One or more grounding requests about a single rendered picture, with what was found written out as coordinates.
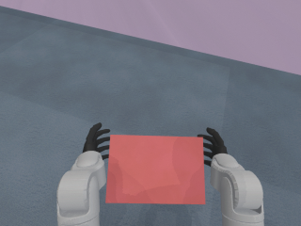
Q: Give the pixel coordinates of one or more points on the robot left forearm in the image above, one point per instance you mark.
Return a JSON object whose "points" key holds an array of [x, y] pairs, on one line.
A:
{"points": [[78, 191]]}

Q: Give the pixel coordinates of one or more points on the robot right forearm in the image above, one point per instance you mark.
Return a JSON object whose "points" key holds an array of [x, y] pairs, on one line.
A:
{"points": [[241, 194]]}

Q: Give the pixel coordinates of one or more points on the carton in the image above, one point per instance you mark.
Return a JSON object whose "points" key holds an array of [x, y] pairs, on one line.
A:
{"points": [[155, 170]]}

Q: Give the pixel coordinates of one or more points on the robot left hand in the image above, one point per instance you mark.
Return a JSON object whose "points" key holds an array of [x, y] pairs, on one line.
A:
{"points": [[92, 142]]}

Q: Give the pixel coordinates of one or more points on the robot right hand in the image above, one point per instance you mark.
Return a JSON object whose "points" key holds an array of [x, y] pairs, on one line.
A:
{"points": [[216, 147]]}

